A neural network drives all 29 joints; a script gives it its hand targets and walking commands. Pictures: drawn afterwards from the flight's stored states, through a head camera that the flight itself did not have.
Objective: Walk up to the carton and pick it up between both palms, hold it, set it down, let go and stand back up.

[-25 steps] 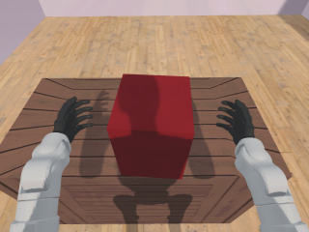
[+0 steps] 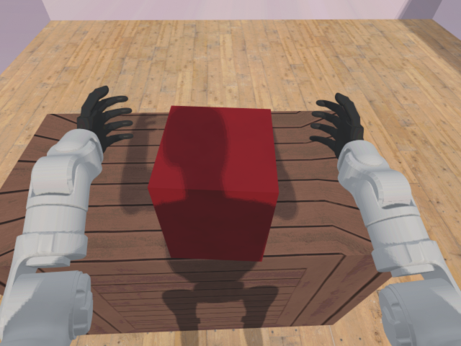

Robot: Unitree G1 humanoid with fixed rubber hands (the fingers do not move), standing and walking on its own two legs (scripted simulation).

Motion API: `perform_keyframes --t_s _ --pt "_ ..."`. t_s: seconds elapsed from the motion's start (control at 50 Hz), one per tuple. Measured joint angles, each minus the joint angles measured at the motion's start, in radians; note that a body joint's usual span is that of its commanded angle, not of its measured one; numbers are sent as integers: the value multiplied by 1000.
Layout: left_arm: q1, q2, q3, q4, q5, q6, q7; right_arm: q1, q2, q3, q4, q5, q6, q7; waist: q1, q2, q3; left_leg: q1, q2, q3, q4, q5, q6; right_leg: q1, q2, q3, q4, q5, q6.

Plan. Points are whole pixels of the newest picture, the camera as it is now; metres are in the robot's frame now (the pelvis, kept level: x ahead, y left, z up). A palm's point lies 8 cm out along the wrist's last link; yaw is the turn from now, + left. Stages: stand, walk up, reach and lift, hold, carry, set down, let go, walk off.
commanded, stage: reach and lift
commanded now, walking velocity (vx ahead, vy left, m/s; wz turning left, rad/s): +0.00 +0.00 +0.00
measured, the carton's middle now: (218, 187) +0.43 +0.02 +0.01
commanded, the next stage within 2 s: none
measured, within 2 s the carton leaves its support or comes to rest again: neither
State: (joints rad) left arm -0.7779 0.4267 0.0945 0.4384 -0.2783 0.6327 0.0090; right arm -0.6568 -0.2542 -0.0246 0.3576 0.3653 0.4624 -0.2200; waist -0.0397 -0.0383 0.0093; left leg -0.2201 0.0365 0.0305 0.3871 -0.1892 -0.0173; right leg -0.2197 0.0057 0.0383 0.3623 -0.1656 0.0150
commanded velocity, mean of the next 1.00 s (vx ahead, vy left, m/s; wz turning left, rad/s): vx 0.00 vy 0.00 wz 0.00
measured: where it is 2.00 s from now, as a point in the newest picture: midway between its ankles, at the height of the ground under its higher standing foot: outside the picture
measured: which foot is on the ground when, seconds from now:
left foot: down 0.00-1.00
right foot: down 0.00-1.00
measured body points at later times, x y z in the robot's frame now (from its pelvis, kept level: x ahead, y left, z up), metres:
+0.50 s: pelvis +0.01 +0.00 +0.00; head +0.03 +0.02 +0.45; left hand +0.46 +0.22 +0.15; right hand +0.44 -0.17 +0.15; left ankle +0.01 +0.13 -0.75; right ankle +0.01 -0.13 -0.75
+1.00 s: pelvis -0.01 +0.00 -0.02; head +0.03 +0.03 +0.43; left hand +0.44 +0.20 +0.06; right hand +0.42 -0.15 +0.06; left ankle +0.01 +0.13 -0.75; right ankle +0.01 -0.13 -0.75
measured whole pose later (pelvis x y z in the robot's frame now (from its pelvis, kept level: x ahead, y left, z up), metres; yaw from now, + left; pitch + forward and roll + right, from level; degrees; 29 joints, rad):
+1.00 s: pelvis -0.01 +0.00 -0.02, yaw +2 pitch +13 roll -2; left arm -0.91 0.27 -0.02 1.25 -0.24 -0.10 0.02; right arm -0.78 -0.06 -0.11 1.02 0.15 -0.03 -0.20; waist -0.07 -0.01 -0.17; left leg -0.57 0.04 -0.02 0.59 -0.25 -0.02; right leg -0.52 0.01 -0.01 0.52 -0.21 0.02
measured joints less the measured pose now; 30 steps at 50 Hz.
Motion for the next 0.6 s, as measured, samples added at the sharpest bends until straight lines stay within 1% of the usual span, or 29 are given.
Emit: perform_keyframes --t_s 0.2,0.26,0.34,0.46,0.56,0.6 --pt "-128 43 -42 155 -20 -48 -7 -144 9 -5 158 8 -10 -7 -14 -7 -26 -35 5 -26 13 -5 -9 -17 5 -26 -6 -3 -8" --pt "-162 50 -56 203 -20 -67 -11 -182 13 -9 210 6 -18 -7 -19 -9 -32 -41 7 -32 15 -7 -11 -17 7 -32 -11 -3 -9" --pt "-172 44 -61 241 -3 -97 -21 -199 21 -8 257 4 -41 -8 -25 -9 -39 -40 8 -38 13 -9 -13 -10 8 -37 -22 -2 -10" --pt "-123 -3 -40 296 48 -163 -42 -160 41 10 314 -14 -100 -9 -25 -3 -31 -21 8 -40 10 -14 -12 14 8 -39 -34 -3 -8" --pt "-27 -54 -30 274 72 -238 -37 -65 69 17 289 -41 -175 -12 -13 8 -17 -29 9 -38 24 -19 -10 9 8 -38 -28 -4 -6" --pt "1 -74 -27 281 78 -273 -31 -32 82 18 284 -59 -205 -11 -6 13 -14 -43 9 -37 34 -21 -9 -5 9 -36 -20 -5 -5"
